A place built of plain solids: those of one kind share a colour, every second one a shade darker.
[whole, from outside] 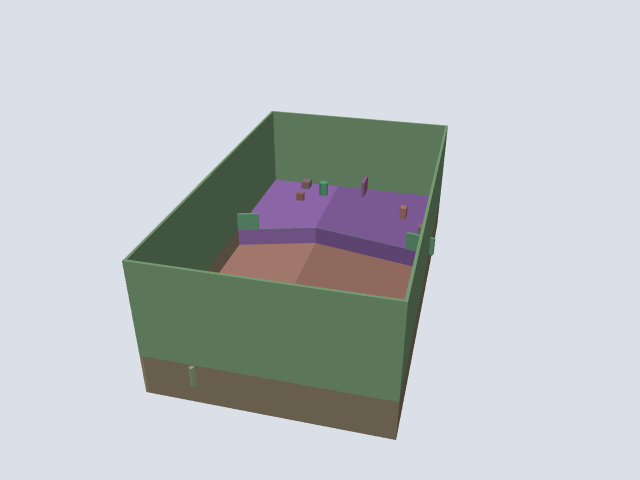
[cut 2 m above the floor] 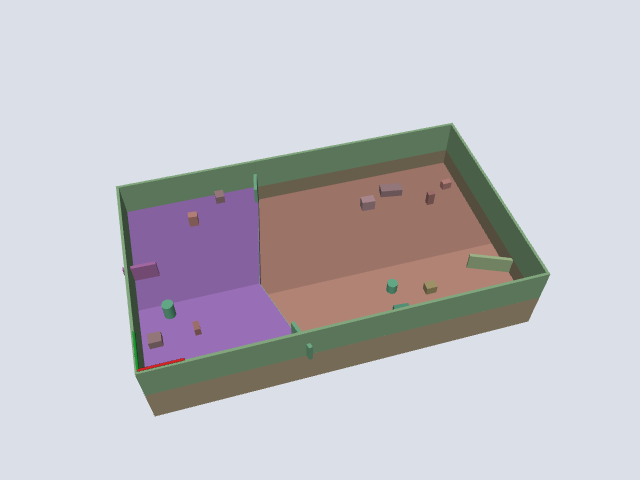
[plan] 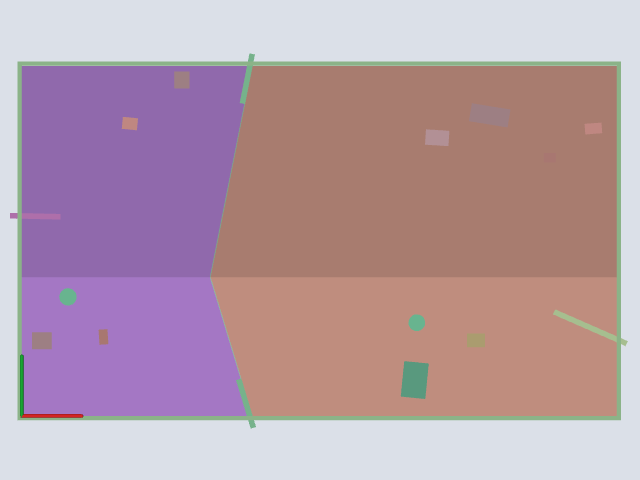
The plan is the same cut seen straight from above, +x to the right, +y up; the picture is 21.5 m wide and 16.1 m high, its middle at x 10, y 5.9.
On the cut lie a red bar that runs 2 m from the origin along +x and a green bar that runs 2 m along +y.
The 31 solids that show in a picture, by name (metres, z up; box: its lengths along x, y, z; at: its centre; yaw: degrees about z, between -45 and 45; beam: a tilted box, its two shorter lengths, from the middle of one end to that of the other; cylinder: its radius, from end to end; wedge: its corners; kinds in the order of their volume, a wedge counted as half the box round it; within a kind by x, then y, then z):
{
 "deck_1": {"wedge": [[0.0, 0.0, -2.3], [0.0, 0.0, 0.0], [0.0, 4.65, -2.3], [0.0, 4.65, 0.0], [6.3, 4.65, -2.3], [6.3, 4.65, 0.0], [7.71, 0.0, -2.3], [7.71, 0.0, 0.0]]},
 "deck_2": {"wedge": [[0.0, 4.65, -2.3], [0.0, 4.65, 0.0], [0.0, 11.74, -2.3], [0.0, 11.74, 0.0], [6.3, 4.65, -2.3], [6.3, 4.65, 0.0], [7.71, 11.74, -2.3], [7.71, 11.74, 0.0]]},
 "piece_1": {"wedge": [[6.3, 4.65, -2.3], [6.3, 4.65, -1.14], [7.71, 11.74, -2.3], [7.71, 11.74, -1.14], [19.95, 4.65, -2.3], [19.95, 4.65, -1.14], [19.95, 11.74, -2.3], [19.95, 11.74, -1.14]]},
 "piece_2": {"wedge": [[6.3, 4.65, -2.3], [6.3, 4.65, -1.14], [7.71, 0.0, -2.3], [7.71, 0.0, -1.14], [19.95, 0.0, -2.3], [19.95, 0.0, -1.14], [19.95, 4.65, -2.3], [19.95, 4.65, -1.14]]},
 "wall_1": {"box": [0.15, 12.04, 5.16], "at": [-0.07, 5.87, 2.53]},
 "wall_2": {"box": [7.86, 0.15, 5.16], "at": [3.78, -0.07, 2.53]},
 "wall_3": {"box": [7.86, 0.15, 5.16], "at": [3.78, 11.81, 2.53]},
 "wall_4": {"box": [12.39, 0.15, 5.16], "at": [13.91, -0.07, 2.53]},
 "wall_5": {"box": [12.39, 0.15, 5.16], "at": [13.91, 11.81, 2.53]},
 "wall_6": {"box": [0.15, 12.04, 5.16], "at": [20.02, 5.87, 2.53]},
 "wallfoot_1": {"box": [20.25, 0.15, 2.3], "at": [9.97, -0.07, -1.15]},
 "wallfoot_2": {"box": [20.25, 0.15, 2.3], "at": [9.97, 11.81, -1.15]},
 "wallfoot_3": {"box": [0.15, 11.74, 2.3], "at": [20.02, 5.87, -1.15]},
 "plinth_1": {"box": [0.66, 0.58, 0.55], "at": [0.67, 2.52, 0.23]},
 "plinth_2": {"box": [0.51, 0.57, 0.55], "at": [5.37, 11.26, 0.23]},
 "plinth_3": {"box": [0.79, 0.52, 0.76], "at": [13.93, 9.33, -0.81], "yaw": -3.5},
 "plinth_4": {"box": [1.31, 0.61, 0.55], "at": [15.69, 10.08, -0.91], "yaw": -9.2},
 "screen_live_1": {"box": [0.19, 1.7, 1.09], "at": [7.52, 0.41, 0.5], "yaw": 16.9},
 "screen_live_2": {"box": [0.19, 1.7, 1.09], "at": [7.56, 11.31, 0.5], "yaw": -11.3},
 "pallet_1": {"box": [0.83, 1.2, 0.55], "at": [13.18, 1.2, -0.91], "yaw": -5.7},
 "screen_like_1": {"box": [2.66, 0.19, 1.09], "at": [19.07, 2.96, -0.64], "yaw": -23.6},
 "carton_1": {"box": [0.3, 0.51, 0.55], "at": [2.74, 2.65, 0.23], "yaw": 3.4},
 "carton_2": {"box": [0.52, 0.41, 0.81], "at": [3.62, 9.81, 0.36], "yaw": -5.4},
 "carton_3": {"box": [0.41, 0.32, 0.91], "at": [17.71, 8.66, -0.73]},
 "carton_4": {"box": [0.57, 0.36, 0.55], "at": [19.17, 9.64, -0.91], "yaw": 4.3},
 "drum_1": {"cylinder": 0.29, "from": [1.55, 3.99, -0.05], "to": [1.55, 3.99, 0.91]},
 "drum_2": {"cylinder": 0.28, "from": [13.25, 3.12, -1.19], "to": [13.25, 3.12, -0.52]},
 "screen_like_deck_1": {"box": [1.7, 0.19, 1.09], "at": [0.45, 6.7, 0.5], "yaw": -1.2},
 "crate_1": {"box": [0.6, 0.47, 0.58], "at": [15.23, 2.54, -0.9]},
 "lipbar_live_1": {"box": [0.03, 4.86, 0.02], "at": [7.02, 2.33, -0.01], "yaw": 16.9},
 "lipbar_live_2": {"box": [0.03, 7.23, 0.02], "at": [7.02, 8.19, -0.01], "yaw": -11.2}
}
